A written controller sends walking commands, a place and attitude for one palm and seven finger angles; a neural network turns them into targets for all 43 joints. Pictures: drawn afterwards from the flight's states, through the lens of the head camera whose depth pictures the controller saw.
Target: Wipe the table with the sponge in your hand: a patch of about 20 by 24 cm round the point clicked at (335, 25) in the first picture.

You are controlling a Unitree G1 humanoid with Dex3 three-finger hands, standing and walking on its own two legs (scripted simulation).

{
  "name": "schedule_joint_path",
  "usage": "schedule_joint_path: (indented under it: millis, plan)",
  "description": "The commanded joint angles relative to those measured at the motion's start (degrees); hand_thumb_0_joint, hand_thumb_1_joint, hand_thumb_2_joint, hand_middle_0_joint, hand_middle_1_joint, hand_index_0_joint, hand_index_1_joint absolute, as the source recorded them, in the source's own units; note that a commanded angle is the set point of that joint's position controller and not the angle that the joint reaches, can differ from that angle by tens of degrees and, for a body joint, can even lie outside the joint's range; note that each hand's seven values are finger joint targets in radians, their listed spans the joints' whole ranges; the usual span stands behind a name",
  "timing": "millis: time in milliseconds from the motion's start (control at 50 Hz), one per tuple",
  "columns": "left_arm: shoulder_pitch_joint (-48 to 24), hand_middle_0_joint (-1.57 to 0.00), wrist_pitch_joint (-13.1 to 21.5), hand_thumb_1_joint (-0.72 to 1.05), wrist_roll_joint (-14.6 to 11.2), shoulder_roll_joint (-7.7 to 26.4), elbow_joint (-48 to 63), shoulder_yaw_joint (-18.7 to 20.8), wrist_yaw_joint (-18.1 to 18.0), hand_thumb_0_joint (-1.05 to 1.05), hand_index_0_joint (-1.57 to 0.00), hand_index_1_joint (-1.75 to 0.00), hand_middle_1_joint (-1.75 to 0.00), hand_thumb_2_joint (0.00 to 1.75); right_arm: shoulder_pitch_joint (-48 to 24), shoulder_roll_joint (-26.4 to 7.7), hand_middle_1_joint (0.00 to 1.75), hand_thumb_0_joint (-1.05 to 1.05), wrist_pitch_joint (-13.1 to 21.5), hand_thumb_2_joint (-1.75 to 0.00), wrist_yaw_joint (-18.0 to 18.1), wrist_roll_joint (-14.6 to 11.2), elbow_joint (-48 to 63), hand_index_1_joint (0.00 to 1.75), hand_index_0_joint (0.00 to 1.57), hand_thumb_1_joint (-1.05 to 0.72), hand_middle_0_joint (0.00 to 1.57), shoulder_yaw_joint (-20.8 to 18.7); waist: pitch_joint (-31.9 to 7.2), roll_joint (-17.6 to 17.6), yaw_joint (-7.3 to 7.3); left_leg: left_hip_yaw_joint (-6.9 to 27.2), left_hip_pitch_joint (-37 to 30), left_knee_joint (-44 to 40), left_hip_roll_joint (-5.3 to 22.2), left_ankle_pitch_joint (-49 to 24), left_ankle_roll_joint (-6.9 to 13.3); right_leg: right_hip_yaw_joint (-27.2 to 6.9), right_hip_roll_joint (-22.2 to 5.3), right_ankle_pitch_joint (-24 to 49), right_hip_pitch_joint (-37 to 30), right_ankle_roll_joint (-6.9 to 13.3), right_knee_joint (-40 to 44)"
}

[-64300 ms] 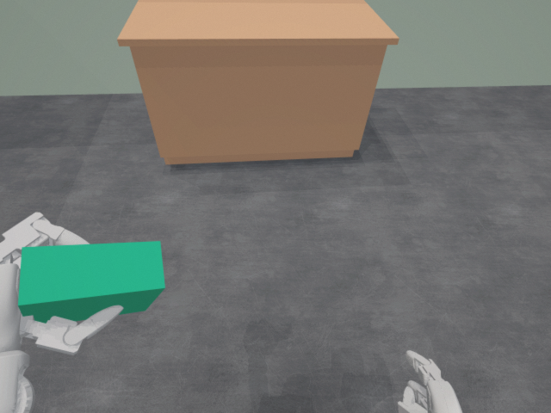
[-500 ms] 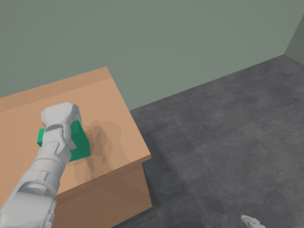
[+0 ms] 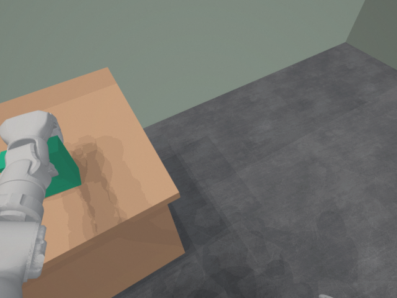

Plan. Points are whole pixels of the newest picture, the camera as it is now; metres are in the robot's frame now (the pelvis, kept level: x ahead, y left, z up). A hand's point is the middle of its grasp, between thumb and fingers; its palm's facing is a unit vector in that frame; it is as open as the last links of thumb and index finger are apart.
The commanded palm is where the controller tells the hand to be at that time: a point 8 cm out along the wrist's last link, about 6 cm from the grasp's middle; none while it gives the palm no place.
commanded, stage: wipe forward along the middle lane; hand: left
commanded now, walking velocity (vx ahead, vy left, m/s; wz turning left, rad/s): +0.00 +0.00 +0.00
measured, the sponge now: (48, 175) +0.39 +0.34 +0.01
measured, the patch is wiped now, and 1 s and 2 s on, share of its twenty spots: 1.00 1.00 1.00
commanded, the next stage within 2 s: slide back across to the first lane in 0.22 s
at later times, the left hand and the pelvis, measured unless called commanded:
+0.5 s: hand (30, 135) +0.46 +0.37 +0.07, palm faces -0.12 -0.02 -0.99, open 9.6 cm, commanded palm +0.43 +0.38 +0.12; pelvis +0.01 +0.05 +0.00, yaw -1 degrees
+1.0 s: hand (10, 140) +0.44 +0.41 +0.07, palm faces -0.03 -0.04 -1.00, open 9.5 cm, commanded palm +0.40 +0.42 +0.11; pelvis +0.04 +0.10 +0.01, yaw +0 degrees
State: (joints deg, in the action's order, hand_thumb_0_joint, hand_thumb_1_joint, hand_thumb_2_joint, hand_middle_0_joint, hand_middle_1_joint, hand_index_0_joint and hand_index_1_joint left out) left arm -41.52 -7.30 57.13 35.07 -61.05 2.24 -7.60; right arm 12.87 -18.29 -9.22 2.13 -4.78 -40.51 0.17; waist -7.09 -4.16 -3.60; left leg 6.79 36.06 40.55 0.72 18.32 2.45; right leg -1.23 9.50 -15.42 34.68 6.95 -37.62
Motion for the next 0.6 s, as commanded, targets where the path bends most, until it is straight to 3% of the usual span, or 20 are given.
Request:
schedule_joint_path:
  millis: [0,80,100,120,180,220,280,300,320,380,400,420,460,480,540,580]
  plan:
    - [-17.58,-1.20,-1.39,0.10,3.28,19.93,3.07,1.94,-3.60,0.00,-1.20,-1.60,-1.60,1.30,0.61,-7.61,0.30,0.00,2.14,-0.90,0.25,0.11,5.44,0.30,0.20,-0.90,0.20,-2.33,-14.35,6.12,-0.73,-4.63,6.67,-1.07,-2.57,0.33,0.87,-11.53,-9.12,10.67,-19.73,-5.90,8.43]
    - [-21.06,-1.20,-1.12,0.10,3.12,22.17,1.77,3.02,-3.69,0.00,-1.20,-1.60,-1.60,1.30,1.54,-7.79,0.30,0.00,2.51,-0.90,0.37,0.16,5.17,0.30,0.20,-0.90,0.20,-2.22,-14.96,7.04,-1.34,-4.58,8.09,-0.39,-2.24,0.73,0.70,-12.01,-9.34,10.64,-20.00,-5.98,8.45]
    - [-20.90,-1.20,-1.11,0.10,3.60,22.72,1.06,3.21,-3.91,0.00,-1.20,-1.60,-1.60,1.30,2.21,-7.88,0.30,0.00,2.53,-0.90,0.39,0.20,4.79,0.30,0.20,-0.90,0.20,-2.27,-15.66,6.88,-1.34,-4.86,7.64,-0.32,-2.25,0.28,0.91,-10.79,-8.94,10.89,-19.48,-6.01,7.91]
    - [-21.36,-1.20,-1.09,0.10,3.55,20.90,0.82,1.52,-3.86,0.00,-1.20,-1.60,-1.60,1.30,2.52,-7.67,0.30,0.00,2.66,-0.90,0.32,0.21,5.18,0.30,0.20,-0.90,0.20,-2.17,-15.07,6.18,-1.73,-5.06,7.50,-0.45,-2.41,0.61,0.91,-10.23,-8.79,10.12,-18.60,-6.02,8.09]
    - [-23.06,-1.20,-1.32,0.10,3.90,22.90,-0.37,2.66,-3.79,0.00,-1.20,-1.60,-1.60,1.30,2.87,-7.81,0.30,0.00,2.69,-0.90,0.28,0.25,4.81,0.30,0.20,-0.90,0.20,-2.08,-16.46,4.99,-1.64,-5.16,6.97,-0.55,-2.29,-0.40,0.92,-9.76,-8.28,10.59,-18.67,-5.61,7.82]
    - [-23.39,-1.20,-1.50,0.10,4.15,21.36,-1.20,1.21,-3.65,0.00,-1.20,-1.60,-1.60,1.30,3.91,-7.65,0.30,0.00,2.81,-0.90,0.21,0.41,4.62,0.30,0.20,-0.90,0.20,-2.09,-16.89,3.74,-1.93,-5.46,5.68,-0.41,-2.15,-1.26,0.99,-8.61,-8.22,12.22,-17.78,-5.68,7.26]
    - [-23.71,-1.20,-1.47,0.10,4.65,22.23,-1.66,1.97,-3.37,0.00,-1.20,-1.60,-1.60,1.30,4.55,-7.65,0.30,0.00,2.47,-0.90,0.11,0.50,4.54,0.30,0.20,-0.90,0.20,-2.10,-18.31,3.77,-1.79,-5.70,4.82,-0.72,-2.32,-2.82,1.07,-6.90,-7.28,13.54,-17.67,-5.37,6.72]
    - [-22.47,-1.20,-1.48,0.10,4.99,20.57,-2.38,0.66,-3.38,0.00,-1.20,-1.60,-1.60,1.30,4.95,-7.54,0.30,0.00,2.39,-0.90,0.06,0.51,4.78,0.30,0.20,-0.90,0.20,-2.12,-17.32,3.13,-1.84,-5.79,4.04,-0.98,-2.53,-2.99,1.19,-5.83,-6.85,12.53,-15.97,-5.27,6.64]
    - [-22.47,-1.20,-1.22,0.10,5.15,19.50,-1.00,0.08,-3.35,0.00,-1.20,-1.60,-1.60,1.30,4.97,-7.40,0.30,0.00,2.34,-0.90,-0.05,0.62,4.92,0.30,0.20,-0.90,0.20,-2.19,-17.19,2.40,-1.58,-5.71,2.65,-1.39,-2.43,-3.38,1.19,-5.33,-6.63,12.07,-15.14,-5.02,6.76]
    - [-20.64,-1.20,-0.44,0.10,4.71,21.90,0.90,3.54,-3.76,0.00,-1.20,-1.60,-1.60,1.30,4.72,-7.29,0.30,0.00,1.77,-0.90,0.04,0.70,5.56,0.30,0.20,-0.90,0.20,-2.60,-20.35,3.43,0.01,-5.69,0.49,-2.16,-2.53,-5.84,1.28,-4.71,-6.28,14.06,-17.76,-4.71,6.74]
    - [-20.62,-1.20,0.01,0.10,4.39,21.76,3.17,3.61,-4.14,0.00,-1.20,-1.60,-1.60,1.30,4.75,-7.08,0.30,0.00,1.68,-0.90,0.08,0.64,5.85,0.30,0.20,-0.90,0.20,-2.80,-21.27,2.09,0.30,-5.96,-0.90,-2.32,-2.66,-6.71,1.37,-4.41,-6.30,14.73,-18.18,-4.79,6.59]
    - [-18.65,-1.20,-0.05,0.10,4.05,19.93,2.87,3.07,-4.48,0.00,-1.20,-1.60,-1.60,1.30,4.66,-6.75,0.30,0.00,1.64,-0.90,0.01,0.62,6.00,0.30,0.20,-0.90,0.20,-2.98,-20.64,2.80,0.45,-6.03,-1.64,-2.72,-2.74,-6.75,1.34,-3.83,-6.17,14.38,-18.11,-4.80,6.89]
    - [-18.27,-1.20,0.03,0.10,3.82,19.95,4.50,3.65,-5.16,0.00,-1.20,-1.60,-1.60,1.30,3.95,-6.83,0.30,0.00,1.52,-0.90,-0.11,0.54,6.01,0.30,0.20,-0.90,0.20,-3.11,-19.32,3.06,0.75,-5.89,-3.04,-3.62,-2.62,-6.93,1.41,-3.36,-6.02,13.57,-17.69,-4.63,7.46]
    - [-17.12,-1.20,0.02,0.10,3.50,20.85,4.97,5.25,-5.39,0.00,-1.20,-1.60,-1.60,1.30,3.38,-6.82,0.30,0.00,1.38,-0.90,-0.14,0.46,6.19,0.30,0.20,-0.90,0.20,-3.22,-19.31,3.34,1.61,-5.67,-3.81,-4.27,-2.65,-7.92,1.39,-3.00,-5.86,14.00,-18.44,-4.33,7.52]
    - [-14.87,-1.20,-1.45,0.10,3.18,19.04,3.75,4.32,-6.21,0.00,-1.20,-1.60,-1.60,1.30,2.46,-6.89,0.30,0.00,1.09,-0.90,-0.40,0.21,6.11,0.30,0.20,-0.90,0.20,-3.16,-15.74,5.41,1.63,-5.39,-4.81,-5.82,-2.77,-7.34,1.47,-1.89,-5.74,11.55,-17.36,-4.42,8.58]
    - [-14.51,-1.20,-2.28,0.10,3.15,18.32,4.46,4.04,-6.28,0.00,-1.20,-1.60,-1.60,1.30,1.16,-6.91,0.30,0.00,0.87,-0.90,-0.56,0.03,6.39,0.30,0.20,-0.90,0.20,-3.01,-14.79,2.89,2.38,-4.79,-6.84,-7.13,-2.76,-8.49,1.27,-1.19,-5.64,10.34,-16.54,-3.81,8.70]
